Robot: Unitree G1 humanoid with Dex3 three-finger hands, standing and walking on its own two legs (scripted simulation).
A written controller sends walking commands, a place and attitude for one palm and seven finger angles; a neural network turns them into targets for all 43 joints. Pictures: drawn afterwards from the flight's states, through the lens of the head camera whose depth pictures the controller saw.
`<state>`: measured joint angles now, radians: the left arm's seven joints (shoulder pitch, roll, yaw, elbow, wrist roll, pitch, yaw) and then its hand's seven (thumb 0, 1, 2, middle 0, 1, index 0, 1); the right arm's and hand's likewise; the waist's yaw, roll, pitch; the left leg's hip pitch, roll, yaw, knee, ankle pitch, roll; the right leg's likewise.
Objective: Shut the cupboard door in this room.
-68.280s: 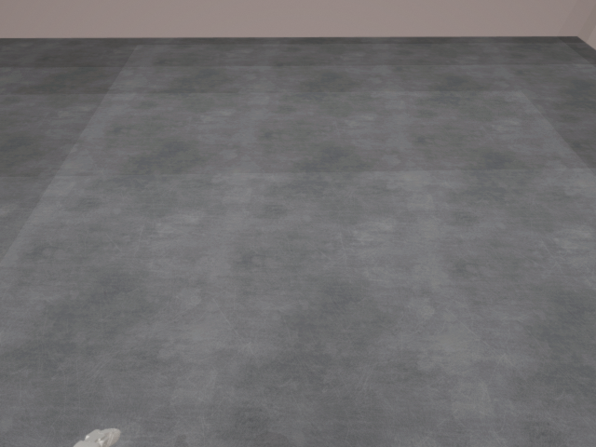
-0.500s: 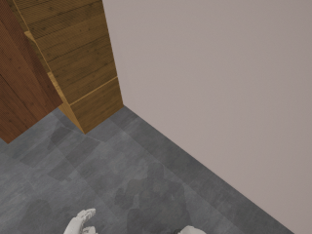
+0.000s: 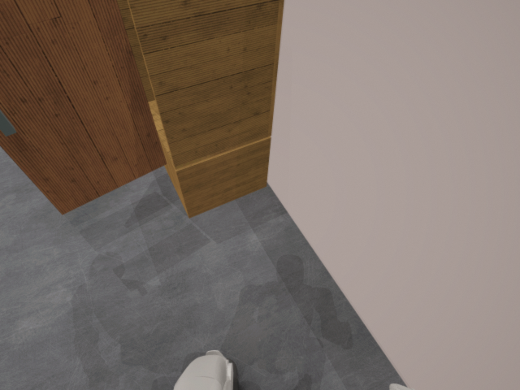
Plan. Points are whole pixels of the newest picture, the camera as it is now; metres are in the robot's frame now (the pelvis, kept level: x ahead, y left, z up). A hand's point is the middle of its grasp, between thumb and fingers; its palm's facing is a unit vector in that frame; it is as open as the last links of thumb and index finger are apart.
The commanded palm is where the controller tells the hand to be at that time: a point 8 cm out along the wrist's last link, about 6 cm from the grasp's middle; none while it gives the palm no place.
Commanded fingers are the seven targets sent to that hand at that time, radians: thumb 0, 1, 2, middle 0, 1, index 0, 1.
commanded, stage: turn to face it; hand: left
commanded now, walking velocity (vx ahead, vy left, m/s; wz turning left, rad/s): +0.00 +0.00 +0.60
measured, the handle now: out of the picture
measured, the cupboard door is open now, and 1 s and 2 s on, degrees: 99 99 99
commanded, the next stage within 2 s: take the last steps up to it in 0.94 s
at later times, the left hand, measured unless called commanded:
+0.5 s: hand (155, 312) +0.24 +0.21 -0.13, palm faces +0.23 -0.94 -0.25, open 7.4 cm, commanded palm none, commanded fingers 0.00 0.90 0.90 -0.20 -0.30 -0.20 -0.30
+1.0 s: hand out of the picture +0.05 +0.21 -0.17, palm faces +0.53 -0.81 -0.26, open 7.4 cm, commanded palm none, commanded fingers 0.00 0.90 0.90 -0.20 -0.30 -0.20 -0.30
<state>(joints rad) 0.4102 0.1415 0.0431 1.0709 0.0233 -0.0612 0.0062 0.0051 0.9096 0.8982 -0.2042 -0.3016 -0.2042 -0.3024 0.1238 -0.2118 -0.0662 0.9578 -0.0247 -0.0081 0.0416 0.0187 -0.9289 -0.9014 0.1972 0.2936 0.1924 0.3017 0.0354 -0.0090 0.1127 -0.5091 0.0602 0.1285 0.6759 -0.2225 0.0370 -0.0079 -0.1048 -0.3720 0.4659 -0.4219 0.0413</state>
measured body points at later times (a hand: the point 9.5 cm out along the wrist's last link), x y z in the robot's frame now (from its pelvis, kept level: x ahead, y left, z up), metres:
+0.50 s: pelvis +0.14 -0.01 +0.00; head +0.17 -0.01 +0.45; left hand +0.23 +0.26 -0.11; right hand +0.24 -0.24 -0.15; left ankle +0.11 +0.09 -0.73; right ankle +0.20 -0.13 -0.72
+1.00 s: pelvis +0.16 +0.02 +0.01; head +0.18 +0.06 +0.45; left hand +0.03 +0.25 -0.15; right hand +0.39 -0.14 -0.12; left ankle +0.10 +0.10 -0.73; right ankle +0.20 -0.13 -0.67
